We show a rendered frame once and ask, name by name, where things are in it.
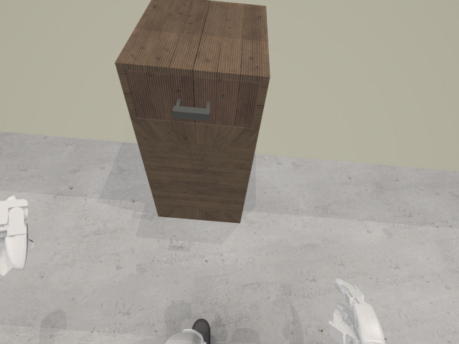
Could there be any robot right hand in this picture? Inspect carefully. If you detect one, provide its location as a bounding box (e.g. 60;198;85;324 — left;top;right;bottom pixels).
328;278;385;344

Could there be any cabinet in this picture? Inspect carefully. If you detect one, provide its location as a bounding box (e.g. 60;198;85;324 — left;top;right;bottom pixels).
115;0;270;224

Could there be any robot left foot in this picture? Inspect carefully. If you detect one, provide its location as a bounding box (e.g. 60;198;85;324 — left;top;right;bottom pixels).
192;319;210;344

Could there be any robot left hand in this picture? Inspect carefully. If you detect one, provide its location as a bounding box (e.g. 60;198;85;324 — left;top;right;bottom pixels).
0;196;34;276

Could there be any drawer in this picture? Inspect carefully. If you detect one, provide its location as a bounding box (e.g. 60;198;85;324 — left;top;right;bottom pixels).
126;70;260;128

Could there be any handle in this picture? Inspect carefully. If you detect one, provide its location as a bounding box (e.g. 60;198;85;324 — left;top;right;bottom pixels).
172;99;211;121

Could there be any left robot shin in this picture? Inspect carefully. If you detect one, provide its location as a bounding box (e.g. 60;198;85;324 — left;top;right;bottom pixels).
182;329;203;339

